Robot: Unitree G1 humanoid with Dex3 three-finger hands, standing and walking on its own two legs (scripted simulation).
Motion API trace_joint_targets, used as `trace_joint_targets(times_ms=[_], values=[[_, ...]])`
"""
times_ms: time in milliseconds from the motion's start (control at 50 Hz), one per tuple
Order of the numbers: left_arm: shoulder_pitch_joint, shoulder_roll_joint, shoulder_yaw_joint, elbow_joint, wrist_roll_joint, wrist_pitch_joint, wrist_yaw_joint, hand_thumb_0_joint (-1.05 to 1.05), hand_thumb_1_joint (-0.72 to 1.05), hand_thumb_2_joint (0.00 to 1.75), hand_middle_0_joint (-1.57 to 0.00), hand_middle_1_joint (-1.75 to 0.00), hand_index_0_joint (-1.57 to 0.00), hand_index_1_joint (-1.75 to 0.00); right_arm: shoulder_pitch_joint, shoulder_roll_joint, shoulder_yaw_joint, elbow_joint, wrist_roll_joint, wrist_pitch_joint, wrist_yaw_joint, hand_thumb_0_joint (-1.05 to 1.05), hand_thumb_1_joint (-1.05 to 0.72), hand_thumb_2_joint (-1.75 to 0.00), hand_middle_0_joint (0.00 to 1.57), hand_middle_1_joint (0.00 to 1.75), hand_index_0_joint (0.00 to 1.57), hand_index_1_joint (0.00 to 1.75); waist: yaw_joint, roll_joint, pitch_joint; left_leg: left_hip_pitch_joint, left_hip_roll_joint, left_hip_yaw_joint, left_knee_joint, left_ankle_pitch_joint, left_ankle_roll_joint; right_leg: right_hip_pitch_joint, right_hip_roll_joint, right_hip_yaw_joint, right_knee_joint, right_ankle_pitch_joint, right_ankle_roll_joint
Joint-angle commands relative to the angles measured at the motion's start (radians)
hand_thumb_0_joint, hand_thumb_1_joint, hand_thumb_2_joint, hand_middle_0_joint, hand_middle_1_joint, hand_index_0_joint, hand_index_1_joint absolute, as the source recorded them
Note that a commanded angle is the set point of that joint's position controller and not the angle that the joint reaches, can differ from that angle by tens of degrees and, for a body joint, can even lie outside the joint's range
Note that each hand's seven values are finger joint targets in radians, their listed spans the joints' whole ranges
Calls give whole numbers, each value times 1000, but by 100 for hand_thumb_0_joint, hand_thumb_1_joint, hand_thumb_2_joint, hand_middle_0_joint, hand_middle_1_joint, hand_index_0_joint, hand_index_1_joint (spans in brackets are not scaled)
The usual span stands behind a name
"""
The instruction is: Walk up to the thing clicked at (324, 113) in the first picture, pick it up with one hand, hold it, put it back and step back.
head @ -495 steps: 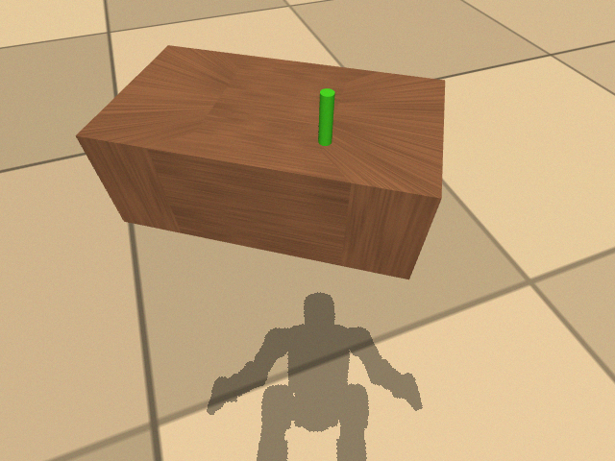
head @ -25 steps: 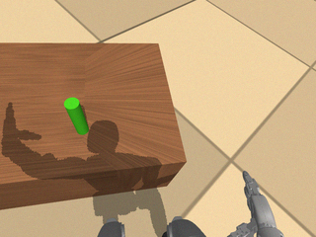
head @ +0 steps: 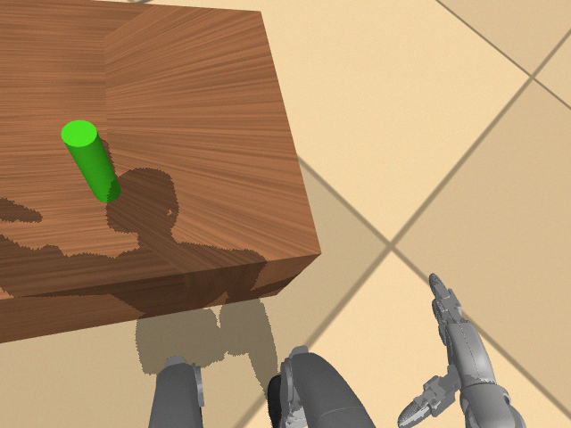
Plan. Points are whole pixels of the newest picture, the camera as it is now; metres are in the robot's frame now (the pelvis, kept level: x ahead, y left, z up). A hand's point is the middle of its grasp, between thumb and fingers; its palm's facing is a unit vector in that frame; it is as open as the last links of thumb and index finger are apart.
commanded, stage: approach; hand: left
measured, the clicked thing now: (95, 166) +0.53 +0.23 -0.13
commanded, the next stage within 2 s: close in in 0.18 s
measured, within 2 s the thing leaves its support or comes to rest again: neither
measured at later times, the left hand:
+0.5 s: hand (79, 201) +0.48 +0.26 -0.16, palm faces +0.17 -0.99 +0.04, open 17.6 cm
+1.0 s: hand (106, 192) +0.50 +0.22 -0.15, palm faces +0.21 -0.98 +0.02, open 17.5 cm
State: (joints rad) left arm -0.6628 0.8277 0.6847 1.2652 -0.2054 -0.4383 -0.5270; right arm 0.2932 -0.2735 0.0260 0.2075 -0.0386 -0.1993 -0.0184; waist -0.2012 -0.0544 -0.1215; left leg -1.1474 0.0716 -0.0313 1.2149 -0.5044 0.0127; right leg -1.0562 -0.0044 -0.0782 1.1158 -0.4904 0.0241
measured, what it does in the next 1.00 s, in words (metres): lowers itself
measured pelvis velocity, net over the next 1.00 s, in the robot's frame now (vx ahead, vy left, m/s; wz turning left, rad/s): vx -0.03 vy -0.01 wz -0.05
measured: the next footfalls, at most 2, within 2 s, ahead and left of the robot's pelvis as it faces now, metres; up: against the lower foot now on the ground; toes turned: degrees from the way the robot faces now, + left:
none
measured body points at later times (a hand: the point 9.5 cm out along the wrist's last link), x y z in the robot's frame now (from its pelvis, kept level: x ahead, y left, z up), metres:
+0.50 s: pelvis -0.04 -0.01 -0.11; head +0.18 +0.09 +0.27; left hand +0.47 +0.31 -0.16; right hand +0.13 -0.27 -0.03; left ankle +0.03 +0.10 -0.64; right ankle +0.02 -0.14 -0.64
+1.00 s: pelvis -0.03 -0.01 -0.10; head +0.17 +0.08 +0.29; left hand +0.48 +0.27 -0.15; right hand +0.14 -0.27 -0.01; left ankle +0.03 +0.10 -0.64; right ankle +0.02 -0.14 -0.64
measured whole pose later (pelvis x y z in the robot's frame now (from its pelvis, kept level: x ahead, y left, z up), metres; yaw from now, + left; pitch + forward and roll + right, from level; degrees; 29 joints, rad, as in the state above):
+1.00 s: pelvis -0.03 -0.01 -0.10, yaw -3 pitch +34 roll -7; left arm -0.78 0.66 0.57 1.16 0.00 -0.57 -0.08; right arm 0.45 -0.32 -0.09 -0.34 -0.07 -0.08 0.08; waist -0.38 -0.05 -0.16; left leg -1.63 0.08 -0.07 1.63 -0.60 0.01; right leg -1.54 0.00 -0.09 1.54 -0.59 0.02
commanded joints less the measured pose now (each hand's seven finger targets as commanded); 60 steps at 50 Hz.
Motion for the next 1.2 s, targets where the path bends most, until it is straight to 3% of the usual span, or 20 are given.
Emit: trace_joint_targets(times_ms=[0,60,160,200,260,400,480,520,560,660,700,740,860,900,960,1040,1100,1140,1160,1180], values=[[-292,349,62,-201,2,-136,36,0,-60,2,-6,-3,-5,-4,76,-218,-143,-199,-12,-43,-8,0,54,-5,5,5,5,5,-13,326,-492,462,-12,-67,-34,472,-28,-50,34,6,3,257,-57],[-325,361,64,-217,30,-172,61,0,-58,4,-6,-3,-4,-5,103,-190,-128,-224,-24,-38,7,0,52,-6,5,5,5,5,-28,408,-546,443,-16,-62,29,499,-29,-95,31,11,61,278,-59],[-361,350,40,-179,75,-197,111,0,-61,4,-6,-4,-5,-6,63,-213,-148,-328,-34,-30,21,0,51,-6,5,5,5,5,-49,456,-562,332,-9,-82,86,372,-34,-213,37,7,153,181,-71],[-361,344,45,-161,87,-214,126,0,-61,3,-7,-5,-5,-6,82,-217,-155,-387,-39,-30,26,0,50,-6,5,5,5,5,-70,453,-607,291,-12,-79,130,383,-28,-213,41,6,187,206,-71],[-378,311,25,-163,96,-233,140,0,-60,5,-5,-6,-5,-7,118,-248,-197,-452,-41,-28,32,0,51,-6,5,5,5,5,-104,472,-652,285,-7,-88,179,411,-26,-257,48,1,234,227,-72],[-442,332,37,-262,135,-240,226,0,-57,2,-6,-7,-7,-6,188,-268,-250,-596,-33,-2,51,0,54,-5,5,5,5,5,-121,489,-678,171,-17,-80,212,202,-18,-283,46,13,282,122,-67],[-434,278,3,-296,162,-213,276,0,-53,1,-6,-6,-8,-5,194,-259,-265,-649,-26,21,57,0,54,-5,5,5,5,5,-127,525,-666,183,-16,-90,199,161,-24,-306,43,13,291,94,-66],[-447,273,3,-321,168,-203,291,0,-52,0,-6,-6,-8,-4,226,-234,-239,-616,-28,37,62,0,54,-5,5,5,5,5,-122,541,-650,175,-20,-82,211,200,-24,-315,42,12,294,119,-66],[-423,233,-23,-309,171,-187,305,0,-54,1,-6,-6,-8,-4,200,-240,-253,-647,-26,42,63,0,54,-5,5,5,5,5,-121,532,-641,164,-20,-73,224,218,-20,-313,44,13,299,128,-67],[-424,145,-63,-280,172,-167,350,0,-54,0,-6,-5,-8,-3,195,-231,-252,-641,-24,58,63,0,54,-4,5,5,5,5,-137,462,-559,97,-21,-73,219,153,-12,-328,45,7,286,97,-62],[-407,133,-61,-284,176,-168,371,0,-56,0,-7,-5,-8,-3,200,-247,-272,-679,-25,64,61,0,54,-5,5,5,5,5,-147,410,-590,73,-25,-63,231,161,-2,-283,47,14,273,122,-56],[-420,87,-83,-267,175,-172,387,0,-54,0,-7,-4,-8,-3,220,-225,-251,-658,-25,68,66,0,54,-4,5,5,5,5,-155,397,-555,61,-27,-67,222,152,-3,-296,47,8,270,116,-55],[-408,69,-92,-281,191,-191,432,0,-56,0,-7,-4,-9,-2,241,-242,-286,-706,-19,79,70,0,54,-5,5,5,5,5,-160,388,-597,107,-28,-64,216,193,-4,-286,48,4,273,146,-56],[-452,37,-115,-307,191,-201,440,0,-55,0,-7,-4,-9,-2,240,-225,-263,-718,-22,83,75,0,54,-5,5,5,5,5,-167,396,-610,127,-28,-69,214,210,-8,-285,47,2,272,155,-56],[-465,67,-105,-316,207,-208,464,0,-54,1,-8,-5,-10,-3,249,-218,-269,-685,-26,95,79,0,53,-5,5,5,5,5,-154,423,-600,105,-35,-54,219,192,-5,-268,43,18,269,153,-55],[-460,18,-128,-296,215,-212,483,0,-61,0,-12,-2,-12,-2,243,-212,-262,-660,-30,106,86,0,53,-5,5,5,5,5,-151,450,-585,160,-25,-72,202,238,-20,-318,46,1,280,148,-61],[-406,78,-83,-248,229,-216,500,0,-61,0,-12,-2,-12,-2,227,-223,-268,-683,-29,115,92,0,53,-5,5,5,5,5,-136,422,-570,122,-24,-73,209,250,-18,-306,50,-1,292,158,-61],[-415,66,-76,-261,224,-229,507,0,-53,2,-28,-14,-28,-13,217,-231,-267,-732,-34,116,96,0,53,-5,5,5,5,5,-151,408,-597,124,-21,-76,218,279,-17,-291,54,-4,296,182,-62],[-460,49,-101,-290,222,-237,502,0,-52,5,-32,-18,-33,-17,207,-210,-244,-743,-33,114,99,0,52,-5,5,5,5,5,-156,414,-618,129,-23,-76,226,299,-16,-274,53,0,297,203,-59],[-455,108,-58,-279,227,-242,509,0,-50,7,-35,-21,-36,-20,218,-223,-250,-761,-35,117,98,0,53,-4,5,5,5,5,-154,419,-638,126,-24,-70,229,294,-14,-258,51,4,298,202,-59]])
